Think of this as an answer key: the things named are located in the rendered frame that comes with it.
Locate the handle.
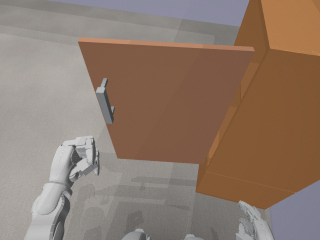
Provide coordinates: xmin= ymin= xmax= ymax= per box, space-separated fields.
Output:
xmin=95 ymin=78 xmax=115 ymax=124

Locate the left robot shin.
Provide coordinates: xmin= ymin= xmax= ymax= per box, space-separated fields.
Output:
xmin=135 ymin=229 xmax=145 ymax=233

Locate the robot right hand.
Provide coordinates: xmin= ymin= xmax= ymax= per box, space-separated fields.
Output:
xmin=236 ymin=200 xmax=275 ymax=240

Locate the left robot forearm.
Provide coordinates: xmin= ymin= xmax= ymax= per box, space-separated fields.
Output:
xmin=24 ymin=182 xmax=73 ymax=240

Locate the robot left hand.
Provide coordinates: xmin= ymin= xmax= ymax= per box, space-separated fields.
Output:
xmin=49 ymin=135 xmax=100 ymax=188

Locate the cupboard door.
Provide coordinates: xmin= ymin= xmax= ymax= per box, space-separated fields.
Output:
xmin=78 ymin=37 xmax=255 ymax=165

